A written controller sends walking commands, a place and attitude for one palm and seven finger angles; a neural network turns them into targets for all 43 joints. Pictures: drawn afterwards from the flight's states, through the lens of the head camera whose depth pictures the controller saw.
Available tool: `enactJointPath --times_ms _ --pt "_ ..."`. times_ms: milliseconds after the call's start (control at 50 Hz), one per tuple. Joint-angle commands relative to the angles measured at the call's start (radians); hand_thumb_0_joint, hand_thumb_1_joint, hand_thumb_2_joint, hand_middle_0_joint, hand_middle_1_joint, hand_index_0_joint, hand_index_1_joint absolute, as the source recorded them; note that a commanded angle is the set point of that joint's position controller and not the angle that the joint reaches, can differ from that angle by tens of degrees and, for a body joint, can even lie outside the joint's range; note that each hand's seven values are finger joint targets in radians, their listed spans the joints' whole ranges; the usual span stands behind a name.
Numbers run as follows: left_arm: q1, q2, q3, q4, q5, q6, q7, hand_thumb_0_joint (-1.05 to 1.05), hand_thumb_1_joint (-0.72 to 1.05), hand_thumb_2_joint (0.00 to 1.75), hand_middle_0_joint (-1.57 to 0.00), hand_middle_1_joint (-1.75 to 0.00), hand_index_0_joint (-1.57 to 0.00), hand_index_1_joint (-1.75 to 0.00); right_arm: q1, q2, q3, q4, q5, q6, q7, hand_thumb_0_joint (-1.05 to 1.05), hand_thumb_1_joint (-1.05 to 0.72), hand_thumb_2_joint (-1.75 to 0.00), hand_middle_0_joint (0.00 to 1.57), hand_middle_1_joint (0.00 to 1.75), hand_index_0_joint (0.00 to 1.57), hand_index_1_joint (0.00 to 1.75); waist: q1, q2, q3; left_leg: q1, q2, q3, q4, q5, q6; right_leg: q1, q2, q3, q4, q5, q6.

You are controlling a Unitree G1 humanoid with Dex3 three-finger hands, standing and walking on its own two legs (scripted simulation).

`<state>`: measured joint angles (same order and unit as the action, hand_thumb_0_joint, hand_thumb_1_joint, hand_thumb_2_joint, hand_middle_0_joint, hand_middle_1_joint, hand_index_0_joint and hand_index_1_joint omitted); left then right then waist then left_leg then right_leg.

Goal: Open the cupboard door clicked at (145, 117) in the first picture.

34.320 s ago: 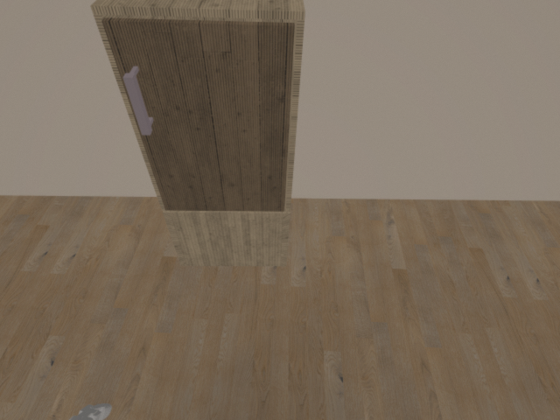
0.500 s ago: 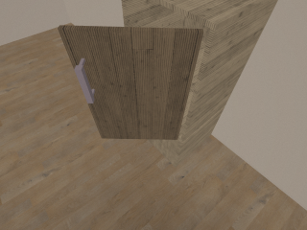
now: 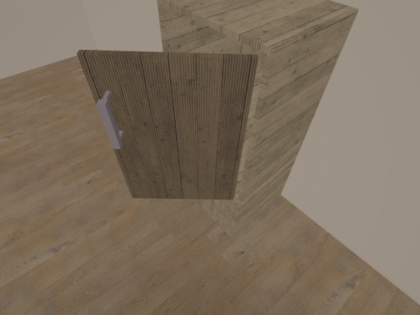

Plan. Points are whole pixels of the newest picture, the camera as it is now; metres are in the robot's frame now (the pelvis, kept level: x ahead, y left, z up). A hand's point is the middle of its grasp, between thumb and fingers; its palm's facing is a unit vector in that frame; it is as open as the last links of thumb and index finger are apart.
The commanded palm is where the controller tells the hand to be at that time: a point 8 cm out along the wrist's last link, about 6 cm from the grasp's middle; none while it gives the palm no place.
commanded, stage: come to a stop and stand still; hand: left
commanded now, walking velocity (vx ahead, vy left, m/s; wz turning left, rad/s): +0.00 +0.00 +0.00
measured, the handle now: (112, 120) +0.56 +0.29 +0.03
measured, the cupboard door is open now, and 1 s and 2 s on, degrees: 48 48 48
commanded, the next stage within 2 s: look again from close up in 0.26 s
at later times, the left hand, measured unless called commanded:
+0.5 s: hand out of the picture -0.02 +0.19 -0.17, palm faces +0.01 -0.97 -0.23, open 7.4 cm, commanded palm none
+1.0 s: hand out of the picture -0.04 +0.20 -0.18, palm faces +0.05 -0.98 -0.17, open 7.4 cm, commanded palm none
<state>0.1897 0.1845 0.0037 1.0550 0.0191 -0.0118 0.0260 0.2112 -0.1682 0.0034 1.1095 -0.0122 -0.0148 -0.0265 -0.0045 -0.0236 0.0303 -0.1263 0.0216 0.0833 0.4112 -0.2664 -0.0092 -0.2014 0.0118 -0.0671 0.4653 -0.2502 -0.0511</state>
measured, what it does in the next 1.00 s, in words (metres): stands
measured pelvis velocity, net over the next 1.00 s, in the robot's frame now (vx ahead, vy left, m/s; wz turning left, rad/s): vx -0.03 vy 0.04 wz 0.03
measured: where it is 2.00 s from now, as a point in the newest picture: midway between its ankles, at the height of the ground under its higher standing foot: outside the picture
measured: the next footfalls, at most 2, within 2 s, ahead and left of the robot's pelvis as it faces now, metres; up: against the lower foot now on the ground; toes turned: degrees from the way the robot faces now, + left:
right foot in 1.48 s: +0.11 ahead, -0.06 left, +0.00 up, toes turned -3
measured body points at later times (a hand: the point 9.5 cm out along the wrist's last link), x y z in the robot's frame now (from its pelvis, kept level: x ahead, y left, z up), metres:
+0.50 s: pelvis -0.02 +0.01 +0.00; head +0.00 +0.00 +0.45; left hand -0.02 +0.24 -0.15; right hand +0.01 -0.23 -0.16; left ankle -0.03 +0.12 -0.74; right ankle +0.00 -0.08 -0.74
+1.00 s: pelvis -0.03 +0.04 +0.00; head -0.03 +0.04 +0.45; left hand -0.05 +0.25 -0.16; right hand -0.05 -0.17 -0.16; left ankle -0.03 +0.12 -0.74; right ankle +0.00 -0.08 -0.74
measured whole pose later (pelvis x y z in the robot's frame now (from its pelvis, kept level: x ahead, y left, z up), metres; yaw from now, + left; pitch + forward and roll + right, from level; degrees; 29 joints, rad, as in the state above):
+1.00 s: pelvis -0.03 +0.04 +0.00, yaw +2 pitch -2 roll +0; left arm 0.32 0.13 0.00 1.10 0.02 -0.01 0.03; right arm 0.34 -0.12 0.02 1.10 -0.01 -0.01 -0.02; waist -0.01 -0.01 0.02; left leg -0.18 -0.03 0.08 0.45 -0.24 0.05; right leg -0.23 -0.04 -0.07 0.47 -0.21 0.00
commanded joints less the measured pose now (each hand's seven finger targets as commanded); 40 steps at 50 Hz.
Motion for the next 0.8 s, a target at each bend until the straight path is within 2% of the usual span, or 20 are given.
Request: enactJointPath --times_ms 0,100,140,220,260,320,340,360,380,400,420,440,460,480,500,540,700,780 --pt "0.034 0.158 0.026 -0.026 -0.005 -0.019 0.002 0.00 0.90 0.90 -0.20 -0.30 -0.20 -0.30 0.042 -0.126 -0.024 -0.022 -0.005 -0.013 -0.004 0.00 -0.90 -0.90 0.20 0.30 0.20 0.30 0.008 0.009 0.012 -0.037 0.086 -0.079 -0.071 0.077 0.029 0.005 -0.144 0.155 -0.145 0.123 -0.001" --pt "0.048 0.158 0.024 -0.011 -0.006 -0.021 -0.001 0.00 0.90 0.90 -0.20 -0.30 -0.20 -0.30 0.049 -0.130 -0.019 -0.014 -0.005 -0.011 -0.002 0.00 -0.90 -0.90 0.20 0.30 0.20 0.30 0.007 0.026 0.016 -0.032 0.087 -0.081 -0.078 0.067 0.029 -0.002 -0.139 0.156 -0.168 0.071 -0.001" --pt "0.053 0.160 0.022 -0.004 -0.007 -0.021 -0.002 0.00 0.90 0.90 -0.20 -0.30 -0.20 -0.30 0.056 -0.132 -0.018 -0.012 -0.005 -0.010 -0.001 0.00 -0.90 -0.90 0.20 0.30 0.20 0.30 0.007 0.010 0.016 -0.040 0.087 -0.081 -0.083 0.055 0.028 0.004 -0.139 0.156 -0.177 0.047 -0.001" --pt "0.068 0.157 0.020 0.008 -0.008 -0.021 -0.002 0.00 0.90 0.90 -0.20 -0.30 -0.20 -0.30 0.063 -0.132 -0.014 -0.003 -0.004 -0.009 0.000 0.00 -0.90 -0.90 0.20 0.30 0.20 0.30 0.008 0.018 0.018 -0.042 0.087 -0.082 -0.086 0.055 0.028 0.004 -0.138 0.155 -0.183 0.034 0.000" --pt "0.080 0.150 0.018 0.013 -0.007 -0.021 -0.001 0.00 0.90 0.90 -0.20 -0.30 -0.20 -0.30 0.069 -0.123 -0.011 0.001 -0.004 -0.008 -0.001 0.00 -0.90 -0.90 0.20 0.30 0.20 0.30 0.010 -0.001 0.023 -0.042 0.089 -0.080 -0.088 0.055 0.028 0.006 -0.136 0.150 -0.186 0.037 0.001" --pt "0.084 0.153 0.016 0.019 -0.009 -0.022 -0.001 0.00 0.90 0.90 -0.20 -0.30 -0.20 -0.30 0.076 -0.127 -0.009 0.006 -0.004 -0.009 0.000 0.00 -0.90 -0.90 0.20 0.30 0.20 0.30 0.008 0.013 0.016 -0.047 0.089 -0.082 -0.087 0.062 0.027 0.011 -0.139 0.150 -0.183 0.039 0.000" --pt "0.199 0.108 0.006 0.064 -0.003 -0.035 0.042 0.00 0.90 0.90 -0.20 -0.30 -0.20 -0.30 0.000 -0.133 -0.018 -0.045 0.006 -0.014 0.008 0.00 -0.90 -0.90 0.20 0.30 0.20 0.30 0.039 0.091 0.052 -0.124 0.092 -0.017 0.113 0.015 -0.005 0.011 -0.209 0.190 -0.152 0.403 0.073" --pt "0.191 0.172 0.008 0.054 -0.004 -0.052 0.039 0.00 0.90 0.90 -0.20 -0.30 -0.20 -0.30 0.026 -0.100 -0.006 -0.083 0.011 -0.006 0.010 0.00 -0.90 -0.90 0.20 0.30 0.20 0.30 -0.006 0.043 0.003 -0.112 0.053 -0.042 0.123 0.010 -0.006 0.057 -0.262 0.214 -0.123 0.643 0.046" --pt "0.168 0.169 0.015 0.028 -0.006 -0.054 0.033 0.00 0.90 0.90 -0.20 -0.30 -0.20 -0.30 0.108 -0.071 -0.009 -0.073 0.005 -0.009 0.006 0.00 -0.90 -0.90 0.20 0.30 0.20 0.30 -0.028 0.051 -0.096 -0.089 0.043 -0.052 0.098 -0.014 0.008 0.129 -0.266 0.211 -0.068 0.728 0.015" --pt "0.151 0.154 0.013 0.021 -0.009 -0.052 0.030 0.00 0.90 0.90 -0.20 -0.30 -0.20 -0.30 0.135 -0.077 -0.015 -0.070 0.005 -0.015 0.003 0.00 -0.90 -0.90 0.20 0.30 0.20 0.30 -0.034 0.028 -0.168 -0.062 0.050 -0.058 0.066 0.057 0.013 0.164 -0.236 0.160 -0.032 0.720 -0.026" --pt "0.140 0.129 0.007 0.019 -0.014 -0.045 0.028 0.00 0.90 0.90 -0.20 -0.30 -0.20 -0.30 0.133 -0.080 -0.014 -0.070 0.005 -0.012 0.001 0.00 -0.90 -0.90 0.20 0.30 0.20 0.30 -0.031 -0.008 -0.164 -0.042 0.060 -0.063 0.057 0.079 0.014 0.133 -0.212 0.135 -0.046 0.556 -0.029" --pt "0.127 0.112 0.004 0.015 -0.013 -0.039 0.024 0.00 0.90 0.90 -0.20 -0.30 -0.20 -0.30 0.133 -0.084 -0.013 -0.070 0.002 -0.007 0.001 0.00 -0.90 -0.90 0.20 0.30 0.20 0.30 -0.029 -0.045 -0.127 -0.042 0.064 -0.072 0.041 0.077 0.016 0.086 -0.193 0.130 -0.072 0.379 -0.022" --pt "0.109 0.102 0.003 0.011 -0.009 -0.033 0.021 0.00 0.90 0.90 -0.20 -0.30 -0.20 -0.30 0.133 -0.081 -0.014 -0.069 -0.002 -0.009 0.002 0.00 -0.90 -0.90 0.20 0.30 0.20 0.30 -0.029 -0.004 -0.071 -0.036 0.074 -0.078 0.017 0.112 0.020 0.030 -0.170 0.117 -0.072 0.280 -0.020" --pt "0.100 0.095 0.001 0.009 -0.009 -0.027 0.018 0.00 0.90 0.90 -0.20 -0.30 -0.20 -0.30 0.127 -0.090 -0.012 -0.071 -0.004 -0.008 0.002 0.00 -0.90 -0.90 0.20 0.30 0.20 0.30 -0.022 0.001 -0.001 -0.078 0.081 -0.097 -0.005 0.102 0.025 -0.007 -0.152 0.110 -0.081 0.154 -0.011" --pt "0.103 0.086 0.001 0.008 -0.009 -0.023 0.016 0.00 0.90 0.90 -0.20 -0.30 -0.20 -0.30 0.118 -0.093 -0.011 -0.077 -0.006 -0.008 0.002 0.00 -0.90 -0.90 0.20 0.30 0.20 0.30 -0.015 0.004 0.052 -0.108 0.084 -0.107 -0.024 0.084 0.029 -0.035 -0.141 0.112 -0.094 0.070 -0.006" --pt "0.110 0.080 0.001 0.009 -0.008 -0.020 0.013 0.00 0.90 0.90 -0.20 -0.30 -0.20 -0.30 0.122 -0.092 -0.010 -0.083 -0.007 -0.008 0.003 0.00 -0.90 -0.90 0.20 0.30 0.20 0.30 -0.009 0.003 0.104 -0.146 0.079 -0.120 -0.056 0.028 0.035 -0.062 -0.130 0.117 -0.109 -0.032 -0.002" --pt "0.139 0.061 0.004 0.003 -0.007 -0.011 0.009 0.00 0.90 0.90 -0.20 -0.30 -0.20 -0.30 0.143 -0.088 -0.008 -0.073 -0.008 -0.016 0.001 0.00 -0.90 -0.90 0.20 0.30 0.20 0.30 0.003 0.040 0.074 -0.190 0.083 -0.150 -0.115 -0.051 0.046 -0.005 -0.118 0.094 -0.078 -0.003 0.010" --pt "0.153 0.052 0.005 0.001 -0.006 -0.009 0.008 0.00 0.90 0.90 -0.20 -0.30 -0.20 -0.30 0.152 -0.080 -0.008 -0.066 -0.006 -0.018 0.001 0.00 -0.90 -0.90 0.20 0.30 0.20 0.30 0.009 0.036 0.058 -0.203 0.086 -0.155 -0.128 -0.069 0.050 0.021 -0.117 0.081 -0.066 0.030 0.015"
